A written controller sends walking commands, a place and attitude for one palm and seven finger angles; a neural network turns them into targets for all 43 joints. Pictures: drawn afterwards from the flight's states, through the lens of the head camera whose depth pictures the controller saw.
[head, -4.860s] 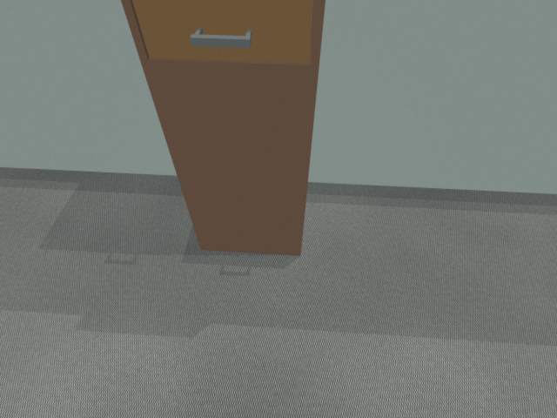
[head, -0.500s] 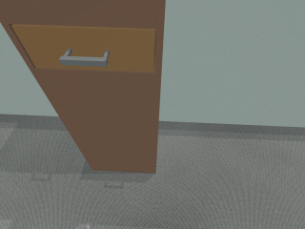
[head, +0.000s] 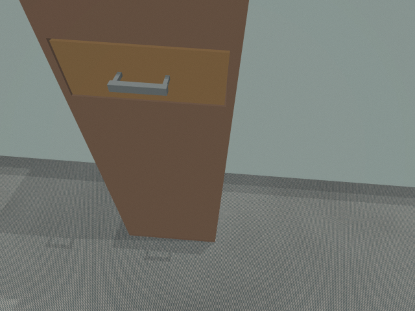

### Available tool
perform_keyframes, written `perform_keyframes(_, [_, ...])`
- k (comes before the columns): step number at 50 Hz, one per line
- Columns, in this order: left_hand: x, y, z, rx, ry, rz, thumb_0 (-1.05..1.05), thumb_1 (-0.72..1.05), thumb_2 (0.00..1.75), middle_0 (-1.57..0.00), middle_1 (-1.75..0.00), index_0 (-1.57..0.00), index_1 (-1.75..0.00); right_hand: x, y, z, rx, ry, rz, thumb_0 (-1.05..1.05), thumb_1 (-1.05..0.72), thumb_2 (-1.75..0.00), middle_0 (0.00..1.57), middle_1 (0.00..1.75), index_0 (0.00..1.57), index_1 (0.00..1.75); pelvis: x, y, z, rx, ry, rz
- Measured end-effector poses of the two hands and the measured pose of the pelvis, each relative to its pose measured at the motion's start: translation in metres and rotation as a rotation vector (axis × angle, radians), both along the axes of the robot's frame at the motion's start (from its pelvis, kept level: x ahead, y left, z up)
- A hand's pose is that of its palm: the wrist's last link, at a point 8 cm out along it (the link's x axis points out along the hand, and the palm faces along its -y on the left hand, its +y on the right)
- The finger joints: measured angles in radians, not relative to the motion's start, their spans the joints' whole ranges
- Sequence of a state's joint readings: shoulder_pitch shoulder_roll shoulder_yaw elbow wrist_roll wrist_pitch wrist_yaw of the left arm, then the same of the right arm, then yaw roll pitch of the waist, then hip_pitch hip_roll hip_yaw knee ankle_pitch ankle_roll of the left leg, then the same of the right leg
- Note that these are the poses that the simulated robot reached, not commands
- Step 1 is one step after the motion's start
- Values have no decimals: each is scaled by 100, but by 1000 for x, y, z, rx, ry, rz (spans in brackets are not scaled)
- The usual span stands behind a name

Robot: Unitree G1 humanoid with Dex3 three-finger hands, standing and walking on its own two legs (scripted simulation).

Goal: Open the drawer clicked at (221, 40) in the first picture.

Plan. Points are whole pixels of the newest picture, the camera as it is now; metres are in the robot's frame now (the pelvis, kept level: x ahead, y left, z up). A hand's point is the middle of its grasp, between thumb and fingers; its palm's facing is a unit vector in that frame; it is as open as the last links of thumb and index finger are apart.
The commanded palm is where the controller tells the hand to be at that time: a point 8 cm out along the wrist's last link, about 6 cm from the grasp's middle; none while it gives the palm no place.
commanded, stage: come to a stop and stand still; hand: left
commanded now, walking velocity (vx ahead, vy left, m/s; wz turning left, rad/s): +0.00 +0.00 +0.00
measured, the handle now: (140, 82) +0.54 +0.20 +0.16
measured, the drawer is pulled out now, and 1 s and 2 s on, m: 0.00 0.00 0.00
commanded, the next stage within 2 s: look again from close up in 0.10 s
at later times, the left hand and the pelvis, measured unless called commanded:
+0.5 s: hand out of the picture +0.01 +0.19 -0.17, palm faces +0.02 -0.98 -0.22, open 7.3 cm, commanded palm none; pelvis -0.01 +0.00 +0.00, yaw +0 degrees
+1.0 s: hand out of the picture -0.03 +0.18 -0.18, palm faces +0.02 -0.98 -0.19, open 7.3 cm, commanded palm none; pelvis -0.01 +0.01 -0.01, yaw +1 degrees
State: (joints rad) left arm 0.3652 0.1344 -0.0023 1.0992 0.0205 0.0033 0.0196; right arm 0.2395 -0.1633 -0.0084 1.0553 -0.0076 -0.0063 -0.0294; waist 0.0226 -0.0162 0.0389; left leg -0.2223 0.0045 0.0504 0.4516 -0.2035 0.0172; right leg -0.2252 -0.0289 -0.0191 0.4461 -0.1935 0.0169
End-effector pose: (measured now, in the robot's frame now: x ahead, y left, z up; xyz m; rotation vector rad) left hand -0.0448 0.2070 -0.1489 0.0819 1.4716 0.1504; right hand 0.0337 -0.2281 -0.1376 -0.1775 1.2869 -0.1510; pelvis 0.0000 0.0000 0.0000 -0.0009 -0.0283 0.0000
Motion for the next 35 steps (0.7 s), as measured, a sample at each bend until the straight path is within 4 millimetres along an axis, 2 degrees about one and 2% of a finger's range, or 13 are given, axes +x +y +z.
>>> perform_keyframes(4, [-4,-2,-1,9,-7,-18,1,91,90,-20,-30,-20,-30,-4,0,-4,9,5,6,1,-93,-90,20,30,20,30,-3,2,-3,-10,-7,-4])
perform_keyframes(7, [0,4,-3,21,-26,-28,1,91,90,-20,-30,-20,-30,-5,3,-7,15,-24,4,1,-93,-90,20,30,20,30,-5,4,-5,-9,-15,3])
perform_keyframes(15, [36,27,3,79,-151,-49,1,91,90,-20,-30,-20,-30,-17,9,-11,33,-42,-6,1,-93,-90,20,30,20,30,-6,7,-7,2,-22,6])
perform_keyframes(21, [52,31,9,92,-202,-61,1,91,90,-20,-30,-20,-30,-30,10,-11,43,-13,-7,1,-92,-90,20,30,20,30,-9,5,-5,6,-17,6])
perform_keyframes(27, [50,23,7,71,-190,-64,1,91,90,-20,-30,-20,-30,-45,10,-10,46,28,-16,0,-91,-90,20,30,20,30,-11,2,-3,6,-14,4])
perform_keyframes(35, [32,10,1,31,-133,-50,1,91,90,-20,-30,-20,-30,-57,9,-7,37,72,-28,0,-91,-90,20,30,19,30,-12,0,-2,2,-12,5])
